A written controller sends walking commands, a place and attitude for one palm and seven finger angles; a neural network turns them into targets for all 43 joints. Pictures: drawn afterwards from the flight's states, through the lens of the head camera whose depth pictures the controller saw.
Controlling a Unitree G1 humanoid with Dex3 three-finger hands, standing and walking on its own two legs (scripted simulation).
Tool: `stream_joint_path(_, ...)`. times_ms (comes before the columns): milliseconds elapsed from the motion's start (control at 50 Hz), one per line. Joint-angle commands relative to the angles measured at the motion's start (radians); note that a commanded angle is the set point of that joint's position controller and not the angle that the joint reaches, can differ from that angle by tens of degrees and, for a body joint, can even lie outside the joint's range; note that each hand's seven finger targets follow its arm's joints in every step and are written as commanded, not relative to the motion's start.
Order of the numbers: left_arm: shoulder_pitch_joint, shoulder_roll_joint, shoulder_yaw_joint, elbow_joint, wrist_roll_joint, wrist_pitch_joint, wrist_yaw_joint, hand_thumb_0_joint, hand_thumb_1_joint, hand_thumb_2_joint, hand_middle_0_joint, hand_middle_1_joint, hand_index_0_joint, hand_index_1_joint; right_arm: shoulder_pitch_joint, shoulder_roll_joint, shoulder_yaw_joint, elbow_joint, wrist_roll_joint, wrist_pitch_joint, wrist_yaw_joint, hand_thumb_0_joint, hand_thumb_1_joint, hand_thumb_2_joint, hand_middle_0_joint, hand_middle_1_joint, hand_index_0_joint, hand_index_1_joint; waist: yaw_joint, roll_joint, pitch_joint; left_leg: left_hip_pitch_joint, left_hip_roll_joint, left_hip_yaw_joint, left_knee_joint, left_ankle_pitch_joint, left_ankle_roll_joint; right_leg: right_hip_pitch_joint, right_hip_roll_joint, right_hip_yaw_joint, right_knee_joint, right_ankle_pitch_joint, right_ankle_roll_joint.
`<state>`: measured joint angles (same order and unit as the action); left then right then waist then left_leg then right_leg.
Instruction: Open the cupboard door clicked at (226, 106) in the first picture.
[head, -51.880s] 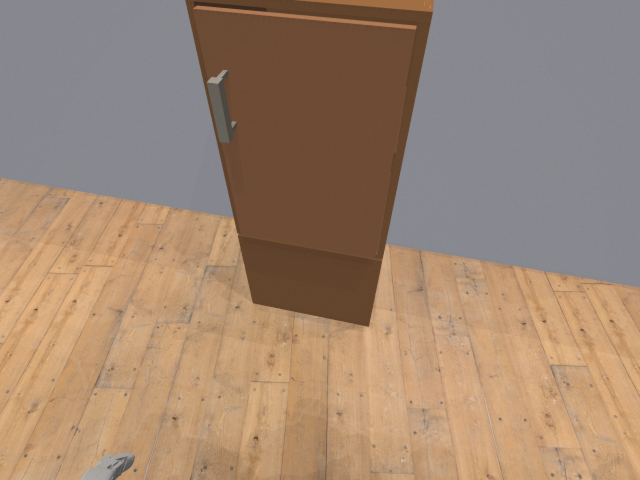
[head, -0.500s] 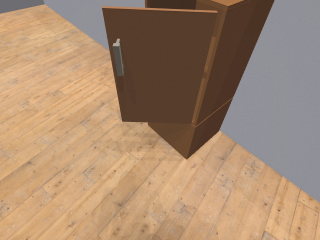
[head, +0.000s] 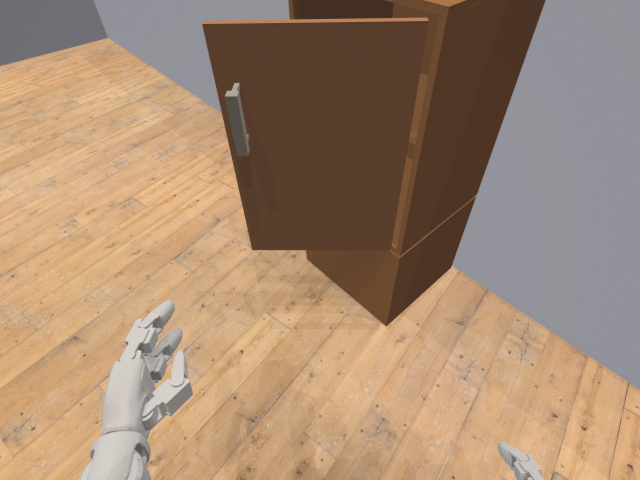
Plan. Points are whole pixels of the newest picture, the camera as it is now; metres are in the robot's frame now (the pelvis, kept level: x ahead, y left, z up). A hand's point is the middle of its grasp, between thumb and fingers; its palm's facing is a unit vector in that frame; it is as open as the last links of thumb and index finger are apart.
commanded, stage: raise the hand with hooked fingers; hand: left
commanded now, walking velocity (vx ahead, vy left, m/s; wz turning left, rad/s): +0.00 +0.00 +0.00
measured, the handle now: (239, 119) +0.76 +0.17 +0.08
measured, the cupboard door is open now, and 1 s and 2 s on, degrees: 47 47 47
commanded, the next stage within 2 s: move the hooked fingers beside the handle in 1.86 s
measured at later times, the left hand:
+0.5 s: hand (191, 406) +0.22 +0.16 +0.01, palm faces -0.15 -0.99 -0.06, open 10.6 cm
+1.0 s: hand (106, 361) +0.25 +0.25 +0.07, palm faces +0.03 -1.00 -0.04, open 13.4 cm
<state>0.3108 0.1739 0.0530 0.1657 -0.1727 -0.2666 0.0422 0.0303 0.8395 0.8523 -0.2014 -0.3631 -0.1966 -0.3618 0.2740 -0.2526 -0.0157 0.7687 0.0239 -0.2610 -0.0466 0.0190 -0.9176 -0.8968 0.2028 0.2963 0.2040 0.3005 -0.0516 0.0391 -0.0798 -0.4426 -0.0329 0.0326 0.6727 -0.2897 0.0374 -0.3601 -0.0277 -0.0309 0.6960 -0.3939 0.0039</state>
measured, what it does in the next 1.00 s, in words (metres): stands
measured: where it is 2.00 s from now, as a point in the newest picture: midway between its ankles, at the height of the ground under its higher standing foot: outside the picture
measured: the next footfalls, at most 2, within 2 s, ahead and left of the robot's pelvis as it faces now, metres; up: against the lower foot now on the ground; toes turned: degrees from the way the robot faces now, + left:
none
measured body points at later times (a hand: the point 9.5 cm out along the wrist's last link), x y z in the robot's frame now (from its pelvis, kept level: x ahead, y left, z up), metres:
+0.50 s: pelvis -0.02 -0.04 -0.06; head +0.04 -0.04 +0.39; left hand +0.22 +0.22 +0.01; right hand +0.18 -0.25 -0.14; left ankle +0.03 +0.09 -0.72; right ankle -0.02 -0.12 -0.72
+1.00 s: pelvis -0.01 +0.00 -0.02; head +0.01 +0.02 +0.43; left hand +0.24 +0.30 +0.07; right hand +0.16 -0.24 -0.08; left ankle +0.03 +0.09 -0.72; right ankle -0.02 -0.12 -0.72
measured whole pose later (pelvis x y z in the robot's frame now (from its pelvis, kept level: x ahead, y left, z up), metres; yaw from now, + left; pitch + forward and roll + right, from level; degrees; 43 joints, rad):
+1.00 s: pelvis -0.01 +0.00 -0.02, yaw +0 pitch +7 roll -3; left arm 0.14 0.36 0.35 0.15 -0.37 -0.29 -0.38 0.00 -0.35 0.36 -0.29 -1.10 -0.29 -1.10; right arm 0.26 -0.25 0.03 0.56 0.05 -0.23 -0.08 0.02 -0.91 -0.90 0.20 0.30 0.20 0.30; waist 0.00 0.01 -0.08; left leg -0.63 0.02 0.01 0.89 -0.37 0.04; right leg -0.51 0.02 -0.05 0.83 -0.43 0.00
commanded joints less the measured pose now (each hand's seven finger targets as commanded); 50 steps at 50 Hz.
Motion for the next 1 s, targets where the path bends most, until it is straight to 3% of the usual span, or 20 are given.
stream_joint_path(0, 0.338, 0.059, 0.130, 0.144, -0.075, -0.253, -0.262, 0.000, 0.597, 0.770, -0.222, -0.495, -0.222, -0.495, -0.122, -0.133, -0.079, -0.244, -0.014, -0.040, 0.043, 0.000, -0.900, -0.900, 0.200, 0.300, 0.200, 0.300, 0.126, -0.326, 0.027, -0.189, 0.012, -0.044, 0.105, 0.018, -0.056, -0.260, 0.035, -0.036, 0.058, 0.028, -0.044)
stream_joint_path(20, 0.310, 0.089, 0.147, 0.111, -0.093, -0.299, -0.339, 0.000, 0.573, 0.760, -0.223, -0.510, -0.223, -0.510, -0.155, -0.146, -0.082, -0.293, -0.018, -0.032, 0.055, 0.000, -0.900, -0.900, 0.200, 0.300, 0.200, 0.300, 0.119, -0.271, -0.020, -0.208, -0.001, -0.030, 0.153, 0.037, -0.058, -0.240, 0.023, -0.020, 0.099, 0.096, -0.046)
stream_joint_path(40, 0.319, 0.152, 0.223, 0.103, -0.090, -0.303, -0.365, 0.000, 0.550, 0.750, -0.225, -0.525, -0.225, -0.525, -0.169, -0.141, -0.090, -0.328, -0.011, -0.021, 0.055, 0.000, -0.900, -0.900, 0.200, 0.300, 0.200, 0.300, 0.140, -0.203, -0.081, -0.231, -0.005, -0.007, 0.186, 0.056, -0.050, -0.220, 0.017, -0.001, 0.134, 0.137, -0.047)
stream_joint_path(100, 0.205, 0.221, 0.270, -0.151, -0.102, -0.236, -0.366, 0.000, 0.480, 0.720, -0.230, -0.570, -0.230, -0.570, -0.182, -0.125, -0.079, -0.416, -0.010, 0.023, 0.051, 0.000, -0.900, -0.900, 0.200, 0.300, 0.200, 0.300, 0.169, 0.041, -0.206, -0.212, -0.010, 0.012, 0.208, 0.073, -0.037, -0.203, 0.025, 0.018, 0.193, 0.163, -0.047)
stream_joint_path(120, 0.121, 0.215, 0.256, -0.247, -0.123, -0.220, -0.353, 0.000, 0.457, 0.710, -0.232, -0.585, -0.232, -0.585, -0.186, -0.119, -0.073, -0.448, -0.006, 0.033, 0.048, 0.000, -0.900, -0.900, 0.200, 0.300, 0.200, 0.300, 0.143, 0.096, -0.223, -0.217, -0.002, 0.006, 0.187, -0.013, -0.038, -0.237, 0.026, 0.018, 0.178, 0.045, -0.046)
stream_joint_path(180, 0.001, 0.228, 0.275, -0.524, -0.135, -0.291, -0.283, 0.000, 0.387, 0.680, -0.237, -0.630, -0.237, -0.630, -0.123, -0.088, -0.067, -0.431, -0.009, 0.027, 0.022, 0.000, -0.900, -0.900, 0.200, 0.300, 0.200, 0.300, 0.080, 0.150, -0.304, -0.124, 0.027, -0.026, 0.272, 0.097, -0.009, -0.260, 0.040, 0.053, 0.174, 0.173, -0.036)
stream_joint_path(200, -0.088, 0.240, 0.250, -0.634, -0.133, -0.329, -0.276, 0.000, 0.363, 0.670, -0.238, -0.645, -0.238, -0.645, -0.096, -0.093, -0.060, -0.417, -0.020, 0.025, 0.013, 0.000, -0.900, -0.900, 0.200, 0.300, 0.200, 0.300, 0.041, 0.119, -0.332, -0.113, 0.035, -0.047, 0.302, 0.128, -0.004, -0.285, 0.049, 0.051, 0.199, 0.222, -0.030)
stream_joint_path(220, -0.079, 0.223, 0.226, -0.643, -0.126, -0.355, -0.277, 0.000, 0.340, 0.660, -0.240, -0.660, -0.240, -0.660, -0.082, -0.088, -0.061, -0.391, -0.023, 0.021, 0.003, 0.000, -0.900, -0.900, 0.200, 0.300, 0.200, 0.300, 0.029, 0.140, -0.337, -0.100, 0.039, -0.050, 0.319, 0.148, -0.002, -0.308, 0.049, 0.059, 0.197, 0.240, -0.029)
stream_joint_path(280, -0.119, 0.162, 0.110, -0.534, -0.127, -0.393, -0.340, 0.000, 0.270, 0.630, -0.245, -0.705, -0.245, -0.705, -0.077, -0.106, -0.040, -0.328, -0.015, -0.008, -0.013, 0.000, -0.900, -0.900, 0.200, 0.300, 0.200, 0.300, -0.046, 0.106, -0.212, -0.158, 0.052, -0.076, 0.360, 0.078, 0.000, -0.415, 0.054, 0.056, 0.188, 0.165, -0.020)
stream_joint_path(320, -0.150, 0.180, 0.091, -0.404, -0.144, -0.340, -0.417, 0.000, 0.223, 0.610, -0.248, -0.735, -0.248, -0.735, -0.079, -0.125, -0.029, -0.310, 0.001, -0.017, -0.027, 0.000, -0.900, -0.900, 0.200, 0.300, 0.200, 0.300, -0.071, 0.035, -0.134, -0.229, 0.055, -0.086, 0.373, 0.001, 0.002, -0.427, 0.053, 0.080, 0.149, 0.096, -0.009)
stream_joint_path(380, -0.090, 0.284, 0.201, -0.202, -0.150, -0.168, -0.501, 0.000, 0.153, 0.580, -0.253, -0.780, -0.253, -0.780, -0.084, -0.143, -0.027, -0.328, 0.023, -0.002, -0.048, 0.000, -0.900, -0.900, 0.200, 0.300, 0.200, 0.300, -0.018, -0.098, -0.157, -0.319, 0.042, -0.066, 0.346, -0.047, 0.007, -0.319, 0.020, 0.160, 0.051, -0.012, 0.015)
stream_joint_path(440, -0.046, 0.381, 0.356, -0.183, -0.204, 0.007, -0.518, 0.000, 0.083, 0.550, -0.258, -0.825, -0.258, -0.825, -0.116, -0.134, -0.018, -0.383, 0.030, 0.031, -0.053, 0.000, -0.900, -0.900, 0.200, 0.300, 0.200, 0.300, 0.078, -0.086, -0.262, -0.274, 0.025, -0.054, 0.290, 0.023, -0.001, -0.117, -0.020, 0.190, 0.023, 0.101, 0.035)
stream_joint_path(500, -0.026, 0.391, 0.478, -0.247, -0.263, 0.028, -0.439, 0.000, 0.013, 0.520, -0.263, -0.870, -0.263, -0.870, -0.127, -0.097, -0.009, -0.402, 0.018, 0.045, -0.049, 0.000, -0.900, -0.900, 0.200, 0.300, 0.200, 0.300, 0.131, -0.116, -0.321, -0.237, 0.030, -0.069, 0.254, 0.110, -0.015, -0.003, -0.021, 0.162, 0.057, 0.317, 0.047)
stream_joint_path(540, -0.027, 0.352, 0.483, -0.310, -0.266, -0.036, -0.382, 0.000, -0.033, 0.500, -0.267, -0.900, -0.267, -0.900, -0.099, -0.082, -0.015, -0.388, 0.015, 0.034, -0.039, 0.000, -0.900, -0.900, 0.200, 0.300, 0.200, 0.300, 0.124, -0.068, -0.313, -0.188, 0.034, -0.058, 0.219, 0.154, -0.020, -0.018, -0.006, 0.119, 0.080, 0.435, 0.041)
stream_joint_path(580, -0.033, 0.292, 0.418, -0.314, -0.241, -0.103, -0.357, 0.000, -0.080, 0.480, -0.270, -0.930, -0.270, -0.930, -0.080, -0.086, -0.023, -0.368, 0.014, 0.023, -0.030, 0.000, -0.900, -0.900, 0.200, 0.300, 0.200, 0.300, 0.091, -0.054, -0.241, -0.149, 0.037, -0.053, 0.191, 0.156, -0.019, -0.107, 0.017, 0.073, 0.083, 0.399, 0.030)
stream_joint_path(680, -0.119, 0.271, 0.282, -0.186, -0.189, -0.144, -0.444, 0.000, -0.197, 0.430, -0.278, -1.005, -0.278, -1.005, -0.040, -0.139, -0.032, -0.338, 0.023, 0.001, -0.028, 0.000, -0.900, -0.900, 0.200, 0.300, 0.200, 0.300, 0.019, -0.009, -0.142, -0.131, 0.038, -0.057, 0.174, 0.054, -0.004, -0.260, 0.041, 0.048, 0.046, 0.141, 0.008)
stream_joint_path(720, -0.179, 0.311, 0.289, -0.191, -0.207, -0.124, -0.488, 0.000, -0.243, 0.410, -0.282, -1.035, -0.282, -1.035, -0.038, -0.157, -0.034, -0.344, 0.034, -0.009, -0.037, 0.000, -0.900, -0.900, 0.200, 0.300, 0.200, 0.300, 0.023, -0.012, -0.162, -0.104, 0.038, -0.061, 0.153, 0.033, 0.000, -0.245, 0.042, 0.052, 0.017, 0.075, -0.001)
stream_joint_path(800, -0.274, 0.455, 0.425, -0.260, -0.228, -0.109, -0.477, 0.000, -0.337, 0.370, -0.288, -1.095, -0.288, -1.095, -0.045, -0.163, -0.028, -0.344, 0.030, -0.021, -0.055, 0.000, -0.900, -0.900, 0.200, 0.300, 0.200, 0.300, 0.064, 0.050, -0.251, -0.015, 0.044, -0.076, 0.099, 0.062, -0.002, -0.184, 0.056, 0.013, 0.026, 0.083, -0.023)
stream_joint_path(880, -0.289, 0.408, 0.421, -0.284, -0.231, -0.123, -0.413, 0.000, -0.430, 0.330, -0.295, -1.155, -0.295, -1.155, -0.061, -0.143, -0.013, -0.348, 0.029, -0.025, -0.051, 0.000, -0.900, -0.900, 0.200, 0.300, 0.200, 0.300, 0.072, 0.114, -0.219, 0.058, 0.053, -0.098, 0.042, 0.063, -0.018, -0.193, 0.068, -0.033, 0.034, 0.093, -0.035)
stream_joint_path(980, -0.338, 0.374, 0.344, -0.148, -0.194, -0.019, -0.442, 0.000, -0.500, 0.300, -0.300, -1.200, -0.300, -1.200, -0.057, -0.159, -0.005, -0.355, 0.037, -0.003, -0.043, 0.000, -0.900, -0.900, 0.200, 0.300, 0.200, 0.300, 0.048, 0.100, -0.134, 0.061, 0.061, -0.128, -0.013, -0.003, -0.026, -0.210, 0.070, -0.047, 0.006, 0.085, -0.033)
